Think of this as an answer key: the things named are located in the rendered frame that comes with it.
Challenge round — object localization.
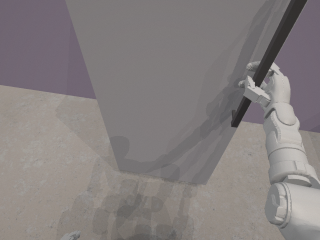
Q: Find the right robot forearm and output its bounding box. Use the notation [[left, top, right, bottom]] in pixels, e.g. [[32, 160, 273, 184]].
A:
[[263, 102, 320, 190]]

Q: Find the handle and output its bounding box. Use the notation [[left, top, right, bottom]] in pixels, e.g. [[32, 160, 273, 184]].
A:
[[231, 0, 307, 128]]

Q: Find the robot right upper arm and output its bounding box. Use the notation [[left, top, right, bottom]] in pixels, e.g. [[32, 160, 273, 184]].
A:
[[264, 182, 320, 240]]

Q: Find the left robot hand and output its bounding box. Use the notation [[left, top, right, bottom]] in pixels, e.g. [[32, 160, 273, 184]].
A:
[[60, 230, 81, 240]]

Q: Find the right robot hand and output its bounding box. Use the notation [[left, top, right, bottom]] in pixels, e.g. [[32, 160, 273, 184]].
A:
[[238, 61, 291, 112]]

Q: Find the fridge door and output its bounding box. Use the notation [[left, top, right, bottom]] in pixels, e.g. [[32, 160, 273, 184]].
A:
[[65, 0, 308, 185]]

